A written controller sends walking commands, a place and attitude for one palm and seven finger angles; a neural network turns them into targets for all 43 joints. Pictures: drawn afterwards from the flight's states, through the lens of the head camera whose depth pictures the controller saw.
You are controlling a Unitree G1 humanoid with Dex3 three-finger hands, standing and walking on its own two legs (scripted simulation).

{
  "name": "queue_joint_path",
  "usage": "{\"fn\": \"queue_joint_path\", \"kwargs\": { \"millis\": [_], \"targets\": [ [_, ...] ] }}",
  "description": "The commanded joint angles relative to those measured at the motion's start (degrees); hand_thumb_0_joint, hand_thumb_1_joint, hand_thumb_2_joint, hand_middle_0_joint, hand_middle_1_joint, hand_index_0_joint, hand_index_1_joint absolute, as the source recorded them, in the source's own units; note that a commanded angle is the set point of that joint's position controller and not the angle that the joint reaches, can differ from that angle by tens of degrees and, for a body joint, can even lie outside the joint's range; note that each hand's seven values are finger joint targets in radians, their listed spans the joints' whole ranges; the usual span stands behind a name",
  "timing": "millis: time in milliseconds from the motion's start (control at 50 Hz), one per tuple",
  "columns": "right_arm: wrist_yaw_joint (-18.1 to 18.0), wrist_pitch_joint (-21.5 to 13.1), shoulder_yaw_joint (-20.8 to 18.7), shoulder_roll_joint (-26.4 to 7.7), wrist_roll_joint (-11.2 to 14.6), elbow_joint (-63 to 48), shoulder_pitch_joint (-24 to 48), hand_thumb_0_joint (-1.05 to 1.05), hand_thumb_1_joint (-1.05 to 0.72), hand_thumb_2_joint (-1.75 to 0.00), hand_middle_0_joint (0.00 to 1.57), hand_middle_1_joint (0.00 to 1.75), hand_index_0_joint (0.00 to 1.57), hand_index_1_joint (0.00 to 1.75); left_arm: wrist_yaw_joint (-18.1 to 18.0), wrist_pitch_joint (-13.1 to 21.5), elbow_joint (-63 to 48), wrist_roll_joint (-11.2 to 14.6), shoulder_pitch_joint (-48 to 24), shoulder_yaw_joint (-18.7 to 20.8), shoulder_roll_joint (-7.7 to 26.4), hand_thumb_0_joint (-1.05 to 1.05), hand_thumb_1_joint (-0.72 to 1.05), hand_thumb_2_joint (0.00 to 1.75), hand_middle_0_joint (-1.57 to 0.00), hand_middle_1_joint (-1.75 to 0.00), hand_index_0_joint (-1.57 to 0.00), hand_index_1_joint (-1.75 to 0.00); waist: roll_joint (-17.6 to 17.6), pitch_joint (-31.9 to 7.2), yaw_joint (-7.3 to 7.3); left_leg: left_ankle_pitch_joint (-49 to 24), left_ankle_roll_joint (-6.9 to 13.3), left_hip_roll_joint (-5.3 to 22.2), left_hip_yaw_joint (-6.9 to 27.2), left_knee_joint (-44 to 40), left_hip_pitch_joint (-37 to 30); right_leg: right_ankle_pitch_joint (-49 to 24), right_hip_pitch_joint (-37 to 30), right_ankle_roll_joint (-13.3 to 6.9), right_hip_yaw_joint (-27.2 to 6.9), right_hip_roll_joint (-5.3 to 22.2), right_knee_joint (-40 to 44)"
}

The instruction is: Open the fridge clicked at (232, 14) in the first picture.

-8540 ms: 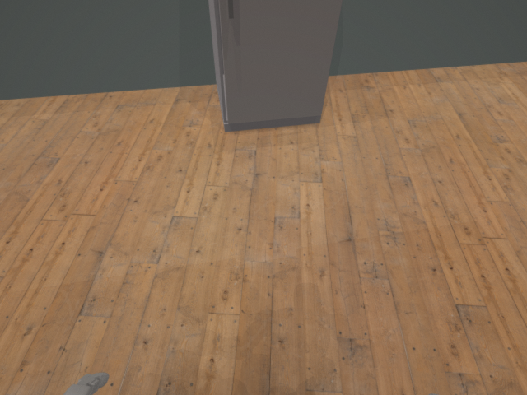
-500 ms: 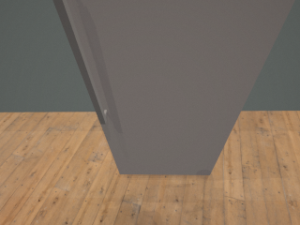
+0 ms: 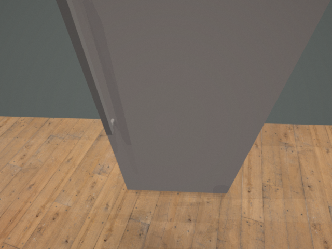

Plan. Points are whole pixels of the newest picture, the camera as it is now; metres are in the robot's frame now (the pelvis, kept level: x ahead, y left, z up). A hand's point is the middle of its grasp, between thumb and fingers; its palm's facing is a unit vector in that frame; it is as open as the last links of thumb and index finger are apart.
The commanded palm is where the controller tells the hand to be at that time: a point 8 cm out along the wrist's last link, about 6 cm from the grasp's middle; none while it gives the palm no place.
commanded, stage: look again from close up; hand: left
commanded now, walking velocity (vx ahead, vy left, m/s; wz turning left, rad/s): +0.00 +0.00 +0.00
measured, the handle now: (91, 67) +0.51 +0.24 +0.18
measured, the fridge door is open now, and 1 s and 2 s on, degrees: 0 0 0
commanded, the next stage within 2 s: raise the hand to about handle height in 0.74 s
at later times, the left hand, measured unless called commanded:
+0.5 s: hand out of the picture +0.02 +0.18 -0.17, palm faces +0.02 -0.97 -0.23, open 7.3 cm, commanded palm none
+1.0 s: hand (87, 233) +0.16 +0.20 -0.04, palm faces +0.28 -0.95 -0.13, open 7.5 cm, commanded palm +0.09 +0.24 -0.06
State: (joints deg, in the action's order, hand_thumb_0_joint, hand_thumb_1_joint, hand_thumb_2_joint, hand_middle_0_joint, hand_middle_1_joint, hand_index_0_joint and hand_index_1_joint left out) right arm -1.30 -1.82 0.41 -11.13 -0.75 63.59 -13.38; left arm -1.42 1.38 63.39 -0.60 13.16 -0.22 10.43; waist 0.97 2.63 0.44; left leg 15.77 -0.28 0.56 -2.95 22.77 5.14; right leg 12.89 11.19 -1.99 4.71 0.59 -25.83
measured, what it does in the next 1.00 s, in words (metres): stands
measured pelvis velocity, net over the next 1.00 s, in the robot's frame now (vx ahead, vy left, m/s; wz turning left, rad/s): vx -0.01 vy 0.00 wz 0.03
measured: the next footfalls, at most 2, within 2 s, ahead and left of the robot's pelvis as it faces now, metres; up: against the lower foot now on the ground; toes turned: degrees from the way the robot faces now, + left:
none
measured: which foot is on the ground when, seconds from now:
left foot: down 0.00-1.00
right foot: down 0.00-1.00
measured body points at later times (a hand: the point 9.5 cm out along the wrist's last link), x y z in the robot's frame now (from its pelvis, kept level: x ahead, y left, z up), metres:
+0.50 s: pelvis -0.01 -0.01 +0.00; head +0.01 -0.02 +0.45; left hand +0.02 +0.23 -0.15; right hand +0.00 -0.24 -0.16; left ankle -0.04 +0.12 -0.74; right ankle +0.01 -0.09 -0.74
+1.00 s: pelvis -0.01 +0.00 -0.01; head -0.01 -0.02 +0.44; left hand +0.14 +0.25 -0.03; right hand +0.09 -0.24 -0.14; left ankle -0.04 +0.12 -0.74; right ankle +0.01 -0.09 -0.74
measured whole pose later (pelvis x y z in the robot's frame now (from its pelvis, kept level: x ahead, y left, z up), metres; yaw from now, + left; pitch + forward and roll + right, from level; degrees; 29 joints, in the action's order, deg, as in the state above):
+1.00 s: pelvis -0.01 +0.00 -0.01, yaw +2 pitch -1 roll +0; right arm -3.8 -13.7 0.4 -13.4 1.2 50.2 -16.4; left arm -3.0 7.4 16.7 9.3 20.7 3.6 9.3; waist 2.5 0.8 0.7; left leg 16.9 0.1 0.2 -1.9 28.3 10.4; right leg 13.5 15.1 -1.7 5.9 1.4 -29.4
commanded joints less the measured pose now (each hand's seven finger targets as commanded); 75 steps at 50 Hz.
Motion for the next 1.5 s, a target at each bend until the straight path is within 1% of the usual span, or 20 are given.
{"fn": "queue_joint_path", "kwargs": {
  "millis": [0,520,800,820,840,860,880,900,920,940,960,1020,1040,1080,1100,1160,1200,1280,1380,1480],
  "targets": [
    [-0.47,-0.39,-0.89,-6.46,-0.11,-1.39,-2.74,0.00,-0.90,-0.90,0.20,0.30,0.20,0.30,-0.35,0.89,-2.39,-0.07,1.66,1.65,8.33,0.00,0.90,0.90,-0.20,-0.30,-0.20,-0.30,-1.86,-0.23,-0.30,-8.18,1.37,5.66,4.38,-4.40,5.20,-11.03,-3.35,-1.16,-7.82,7.18,4.71],
    [-0.24,0.02,-0.70,-5.31,-0.27,-0.23,-4.70,0.00,-0.90,-0.90,0.20,0.30,0.20,0.30,-0.11,0.75,-2.44,0.06,2.33,1.75,8.40,0.00,0.90,0.90,-0.20,-0.30,-0.20,-0.30,-1.79,0.66,-0.11,-4.75,0.98,5.04,3.94,-4.21,6.60,-1.84,-2.29,-1.32,-8.93,7.11,8.05],
    [-0.60,-0.37,-0.81,-5.38,-0.10,-0.20,-4.81,0.00,-0.90,-0.90,0.20,0.30,0.20,0.30,-0.20,0.80,-2.29,0.02,2.77,1.74,7.87,0.00,0.90,0.90,-0.20,-0.30,-0.20,-0.30,-0.71,-0.09,0.08,-8.27,1.12,5.95,4.41,-4.58,6.15,-8.83,-3.75,-1.25,-7.69,6.73,5.72],
    [-0.18,-0.73,-1.29,-4.89,0.58,-3.54,1.28,0.00,-0.90,-0.90,0.20,0.30,0.20,0.30,-2.88,1.59,0.75,-0.15,10.63,1.58,6.57,0.00,0.90,0.90,-0.20,-0.30,-0.20,-0.30,-1.10,-2.28,2.83,-6.54,-0.52,5.76,-0.59,9.93,8.75,-40.11,-4.90,2.35,-11.36,11.16,3.38],
    [-4.78,-8.14,-4.50,-14.50,-0.40,-21.56,3.50,0.00,-0.90,-0.90,0.20,0.30,0.20,0.30,-1.99,11.63,-80.25,10.46,-30.71,18.64,29.18,0.00,0.88,0.89,-0.20,-0.32,-0.20,-0.32,17.76,-21.89,-2.86,-16.23,-0.40,-1.60,1.50,3.08,-5.06,-37.77,-10.77,1.27,-7.80,4.99,1.14],
    [-6.05,-13.11,-0.02,-8.45,1.07,-21.75,4.59,0.00,-0.90,-0.90,0.20,0.30,0.20,0.30,-3.38,9.64,-72.62,7.95,-10.09,7.02,14.14,0.00,0.85,0.88,-0.20,-0.33,-0.20,-0.33,19.22,-22.35,1.23,-27.41,-0.51,-1.01,-0.92,0.39,-4.34,-27.43,-13.17,-2.48,-5.88,4.14,-0.81],
    [-4.73,-15.33,0.21,-9.99,1.66,-17.73,2.21,0.00,-0.90,-0.90,0.20,0.30,0.20,0.30,-5.20,8.02,-58.32,7.86,-2.28,7.09,10.78,0.00,0.83,0.87,-0.21,-0.34,-0.21,-0.34,9.48,-18.99,1.40,-23.23,-0.04,-0.24,0.54,0.94,0.24,-17.35,-8.34,-1.97,-4.40,1.96,-0.64],
    [-3.61,-15.92,-0.93,-8.13,2.59,-20.54,2.39,0.00,-0.90,-0.90,0.20,0.30,0.20,0.30,-3.56,5.52,-59.40,10.22,6.24,1.67,0.52,0.00,0.81,0.86,-0.21,-0.36,-0.21,-0.36,0.48,-13.00,-0.05,-18.86,0.86,1.16,2.72,0.25,3.69,-13.43,-5.00,-0.82,-2.72,1.52,-0.33],
    [-3.48,-16.53,-1.69,-10.84,2.91,-23.09,3.60,0.00,-0.90,-0.90,0.20,0.30,0.20,0.30,-2.76,7.15,-64.49,10.91,-1.28,5.03,4.73,0.00,0.78,0.85,-0.21,-0.37,-0.21,-0.37,-7.64,-8.40,-1.36,-11.08,1.58,1.02,3.87,1.81,7.79,-6.70,0.43,0.52,-2.33,1.62,-0.02],
    [-3.41,-17.21,-2.40,-10.63,2.53,-24.16,3.47,0.00,-0.90,-0.90,0.20,0.30,0.20,0.30,-0.97,9.26,-57.26,11.18,0.95,4.40,2.06,0.00,0.76,0.84,-0.21,-0.39,-0.21,-0.39,-14.11,0.98,-2.72,-5.13,1.93,0.98,4.02,2.74,12.25,0.48,6.81,1.27,-1.70,1.45,1.29],
    [-2.64,-17.65,-3.29,-11.64,1.89,-25.29,2.46,0.00,-0.90,-0.90,0.20,0.30,0.20,0.30,0.92,12.90,-52.97,11.95,0.28,6.53,3.02,0.00,0.74,0.83,-0.21,-0.40,-0.21,-0.40,-19.25,3.26,-2.86,0.34,1.95,0.19,4.55,5.04,16.61,8.05,12.06,2.02,-1.81,1.46,1.16],
    [-0.05,-18.23,-4.57,-10.95,0.84,-30.31,4.96,0.00,-0.90,-0.90,0.20,0.30,0.20,0.30,9.75,24.98,-46.14,15.61,18.27,8.61,-1.17,0.00,0.67,0.80,-0.22,-0.45,-0.22,-0.45,-18.07,-0.74,2.06,5.82,0.56,-1.42,3.24,14.13,27.21,14.65,17.93,1.28,-2.34,1.44,-7.26],
    [1.39,-18.08,-5.12,-11.02,0.97,-31.90,4.34,0.00,-0.90,-0.90,0.20,0.30,0.20,0.30,13.80,28.76,-45.31,16.45,22.25,10.76,-0.08,0.00,0.64,0.79,-0.22,-0.47,-0.22,-0.47,-8.97,-4.09,4.03,3.93,-0.24,-2.21,2.11,16.76,27.55,10.63,16.10,-0.17,-3.23,1.56,-11.42],
    [3.25,-18.33,-5.19,-11.40,0.64,-35.01,6.42,0.00,-0.90,-0.90,0.20,0.30,0.20,0.30,21.22,36.31,-49.50,17.24,19.63,11.69,2.53,0.00,0.60,0.77,-0.22,-0.50,-0.22,-0.50,-0.61,-9.95,4.00,1.66,-0.96,-3.03,1.22,23.50,31.01,3.42,18.64,-1.39,-3.38,1.83,-19.91],
    [3.71,-18.25,-5.54,-11.46,0.79,-36.19,6.54,0.00,-0.90,-0.90,0.20,0.30,0.20,0.30,23.67,38.28,-49.74,16.74,19.38,14.16,5.71,0.00,0.57,0.76,-0.22,-0.51,-0.22,-0.51,-1.26,-12.60,4.20,1.16,-0.63,-3.03,1.22,26.13,33.81,1.92,19.76,-1.48,-4.02,1.91,-22.64],
    [3.26,-16.25,-5.75,-12.38,1.40,-42.38,8.53,0.00,-0.90,-0.90,0.20,0.30,0.20,0.30,25.26,34.92,-58.80,18.52,14.08,16.58,8.73,0.00,0.50,0.73,-0.23,-0.55,-0.23,-0.55,-6.46,-17.13,4.30,5.20,0.70,-3.42,0.71,29.36,39.76,8.61,21.86,-0.16,-6.55,1.80,-24.06],
    [2.21,-16.03,-5.22,-11.44,1.88,-45.01,8.51,0.00,-0.90,-0.90,0.20,0.30,0.20,0.30,23.69,32.55,-66.37,20.31,8.07,16.94,8.51,0.00,0.46,0.71,-0.23,-0.58,-0.23,-0.58,-2.53,-17.75,3.17,9.52,1.04,-3.06,1.27,29.72,40.17,16.43,24.26,0.23,-7.41,1.62,-22.95],
    [0.36,-15.96,-4.04,-11.14,1.40,-43.80,3.73,0.00,-0.90,-0.90,0.20,0.30,0.20,0.30,18.04,31.89,-86.38,18.60,0.38,14.46,9.87,0.00,0.36,0.67,-0.24,-0.64,-0.24,-0.64,9.22,-21.62,0.03,3.99,1.61,-1.05,4.46,30.40,32.87,7.99,25.12,-0.79,-4.96,0.12,-26.26],
    [-1.41,-16.88,-2.41,-11.46,1.73,-40.06,2.59,0.00,-0.90,-0.90,0.20,0.30,0.20,0.30,19.31,27.86,-82.59,15.34,-1.37,8.09,7.86,0.00,0.25,0.62,-0.25,-0.72,-0.25,-0.72,4.56,-17.04,-4.18,4.38,1.84,0.12,6.99,31.36,34.21,7.80,29.22,0.04,-1.84,-0.95,-26.63],
    [-2.38,-15.68,-2.16,-11.46,3.13,-41.60,4.75,0.00,-0.90,-0.90,0.20,0.30,0.20,0.30,22.89,15.32,-69.79,17.33,6.36,15.89,12.21,0.00,0.13,0.57,-0.25,-0.80,-0.25,-0.80,-1.47,-17.55,-0.12,8.50,1.12,-0.98,6.72,26.78,37.49,12.94,23.38,0.62,-1.08,-0.52,-22.70]
  ]
}}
